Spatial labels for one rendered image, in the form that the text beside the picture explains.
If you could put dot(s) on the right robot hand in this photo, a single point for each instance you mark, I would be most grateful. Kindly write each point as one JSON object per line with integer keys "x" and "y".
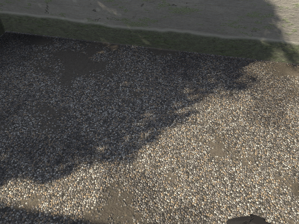
{"x": 251, "y": 219}

